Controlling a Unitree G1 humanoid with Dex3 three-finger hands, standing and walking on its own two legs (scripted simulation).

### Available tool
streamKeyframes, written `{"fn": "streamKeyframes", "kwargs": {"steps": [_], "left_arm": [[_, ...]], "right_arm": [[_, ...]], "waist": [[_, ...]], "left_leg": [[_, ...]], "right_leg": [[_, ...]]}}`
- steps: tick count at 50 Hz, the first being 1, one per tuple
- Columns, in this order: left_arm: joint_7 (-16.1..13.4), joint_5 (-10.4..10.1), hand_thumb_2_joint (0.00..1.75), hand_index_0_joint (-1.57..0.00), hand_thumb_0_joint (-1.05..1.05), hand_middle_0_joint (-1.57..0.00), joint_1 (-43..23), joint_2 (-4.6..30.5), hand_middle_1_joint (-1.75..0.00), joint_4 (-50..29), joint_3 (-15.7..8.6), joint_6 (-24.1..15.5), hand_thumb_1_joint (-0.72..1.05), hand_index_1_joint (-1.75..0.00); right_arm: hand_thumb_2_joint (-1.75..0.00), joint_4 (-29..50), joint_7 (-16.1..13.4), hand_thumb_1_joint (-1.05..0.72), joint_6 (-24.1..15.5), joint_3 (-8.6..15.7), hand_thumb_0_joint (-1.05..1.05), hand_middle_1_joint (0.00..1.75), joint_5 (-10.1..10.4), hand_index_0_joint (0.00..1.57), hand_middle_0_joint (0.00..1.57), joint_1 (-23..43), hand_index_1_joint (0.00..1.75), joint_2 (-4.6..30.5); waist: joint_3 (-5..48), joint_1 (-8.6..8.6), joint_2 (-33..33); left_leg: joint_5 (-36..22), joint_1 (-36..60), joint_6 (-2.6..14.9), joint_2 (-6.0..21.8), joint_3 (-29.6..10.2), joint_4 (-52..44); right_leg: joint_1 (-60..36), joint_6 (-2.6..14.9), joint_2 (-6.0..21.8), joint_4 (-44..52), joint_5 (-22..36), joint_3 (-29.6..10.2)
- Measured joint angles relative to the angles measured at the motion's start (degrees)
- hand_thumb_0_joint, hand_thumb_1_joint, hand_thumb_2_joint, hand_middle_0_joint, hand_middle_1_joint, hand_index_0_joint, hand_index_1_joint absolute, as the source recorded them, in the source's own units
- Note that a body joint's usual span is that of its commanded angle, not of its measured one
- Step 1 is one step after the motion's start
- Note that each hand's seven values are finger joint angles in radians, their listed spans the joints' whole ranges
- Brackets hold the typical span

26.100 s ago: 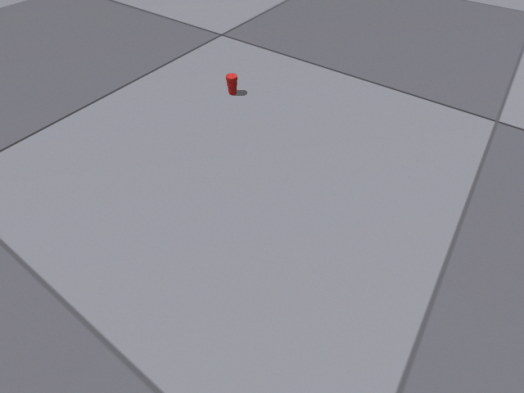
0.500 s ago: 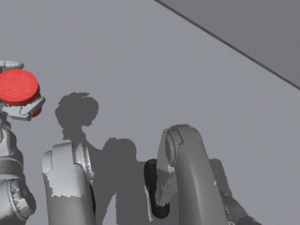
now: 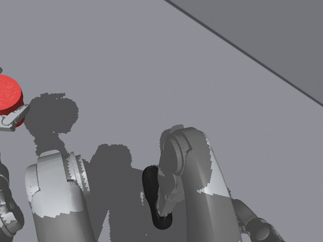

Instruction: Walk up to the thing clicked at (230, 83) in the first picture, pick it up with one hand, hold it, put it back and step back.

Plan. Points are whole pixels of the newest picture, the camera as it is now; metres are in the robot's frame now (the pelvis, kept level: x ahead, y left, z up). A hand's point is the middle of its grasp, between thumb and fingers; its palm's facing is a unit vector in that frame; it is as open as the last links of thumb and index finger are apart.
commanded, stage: lower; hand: left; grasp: from the side
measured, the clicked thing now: (5, 106) +0.44 +0.26 -0.15
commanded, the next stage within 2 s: loosen in 1.06 s
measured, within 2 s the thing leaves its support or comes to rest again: rests again in 1.86 s
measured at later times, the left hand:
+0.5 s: hand (10, 105) +0.46 +0.26 -0.17, palm faces +0.27 -0.96 -0.02, open 10.5 cm
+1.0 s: hand (15, 107) +0.46 +0.25 -0.20, palm faces +0.27 -0.96 -0.02, open 10.5 cm
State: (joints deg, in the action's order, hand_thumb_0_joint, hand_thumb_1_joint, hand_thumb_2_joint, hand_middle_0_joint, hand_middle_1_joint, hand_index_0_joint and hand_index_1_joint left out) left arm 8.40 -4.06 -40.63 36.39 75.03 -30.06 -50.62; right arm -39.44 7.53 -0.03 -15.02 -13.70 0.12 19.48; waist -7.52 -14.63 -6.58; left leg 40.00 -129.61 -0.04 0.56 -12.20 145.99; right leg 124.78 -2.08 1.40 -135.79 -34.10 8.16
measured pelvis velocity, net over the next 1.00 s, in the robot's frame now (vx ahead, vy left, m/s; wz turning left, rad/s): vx -0.01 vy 0.01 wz -0.10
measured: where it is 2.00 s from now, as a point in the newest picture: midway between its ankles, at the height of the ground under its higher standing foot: (122, 225)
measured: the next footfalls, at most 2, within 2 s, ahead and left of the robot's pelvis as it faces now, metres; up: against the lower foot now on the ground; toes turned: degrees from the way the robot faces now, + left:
none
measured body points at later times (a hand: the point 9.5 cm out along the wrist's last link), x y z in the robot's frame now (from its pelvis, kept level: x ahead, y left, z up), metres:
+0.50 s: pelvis -0.01 +0.01 -0.01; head +0.24 +0.15 +0.33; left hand +0.44 +0.31 -0.17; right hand +0.11 -0.26 -0.06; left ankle +0.08 +0.12 -0.27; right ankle +0.13 -0.12 -0.27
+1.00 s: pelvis -0.01 +0.01 -0.01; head +0.24 +0.18 +0.31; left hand +0.44 +0.31 -0.20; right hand +0.11 -0.25 -0.05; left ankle +0.08 +0.12 -0.27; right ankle +0.13 -0.12 -0.27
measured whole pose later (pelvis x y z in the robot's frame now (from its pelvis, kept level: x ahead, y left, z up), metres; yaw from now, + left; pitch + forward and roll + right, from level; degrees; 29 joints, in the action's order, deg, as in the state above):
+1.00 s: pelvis -0.01 +0.01 -0.01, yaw -6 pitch +13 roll -18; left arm -0.7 -2.0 -41.8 51.2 87.3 -28.7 -61.5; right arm -32.6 7.8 0.8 -30.1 -21.2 9.0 21.6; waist -18.9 -17.0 -16.2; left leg 41.0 -126.6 0.4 0.7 -20.8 151.9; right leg 118.6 -4.2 -1.6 -134.7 -31.5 14.6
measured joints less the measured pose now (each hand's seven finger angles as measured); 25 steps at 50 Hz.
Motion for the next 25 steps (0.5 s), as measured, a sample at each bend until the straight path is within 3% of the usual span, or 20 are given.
{"fn": "streamKeyframes", "kwargs": {"steps": [4, 11, 25], "left_arm": [[-0.5, 0.9, 1.08, -0.68, 0.02, -0.78, 0.0, 2.1, -1.01, 2.0, -0.4, -1.5, -0.41, -1.00], [-1.7, 0.7, 1.09, -0.68, 0.02, -0.78, -0.3, 5.0, -1.00, 3.7, -1.3, -3.9, -0.42, -0.99], [-5.5, 1.5, 1.09, -0.69, 0.02, -0.78, -0.7, 9.5, -1.00, 7.5, -0.3, -6.9, -0.42, -0.99]], "right_arm": [[-0.91, 1.0, 0.2, -0.93, 0.2, -1.8, 0.00, 0.30, -1.0, 0.20, 0.20, 1.2, 0.30, 0.3], [-0.91, 1.9, 0.4, -0.93, 0.0, -4.9, 0.00, 0.30, -2.8, 0.20, 0.20, 2.8, 0.30, 0.9], [-0.91, 4.3, 0.4, -0.93, 0.5, -9.8, 0.00, 0.30, -5.3, 0.20, 0.20, 6.0, 0.30, 1.5]], "waist": [[-1.9, -0.71, -1.2], [-4.8, -1.31, -3.8], [-8.2, -2.22, -6.0]], "left_leg": [[0.0, 0.1, -0.05, 0.1, -1.0, 1.0], [0.2, 0.5, -0.20, -0.1, -2.5, 2.6], [0.6, 1.8, -0.04, -0.2, -5.3, 4.3]], "right_leg": [[-0.4, -0.15, -0.3, -0.2, 0.5, 0.7], [-1.4, -0.42, -0.7, -0.8, 0.8, 1.8], [-3.9, -1.26, -1.5, -0.2, 1.3, 4.0]]}}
